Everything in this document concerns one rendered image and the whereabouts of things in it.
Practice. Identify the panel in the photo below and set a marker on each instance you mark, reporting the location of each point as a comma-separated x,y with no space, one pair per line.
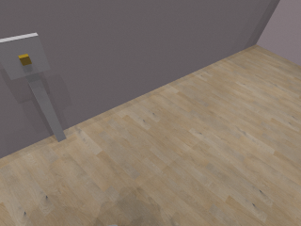
10,49

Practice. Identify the button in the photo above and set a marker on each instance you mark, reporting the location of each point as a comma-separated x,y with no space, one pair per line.
25,59

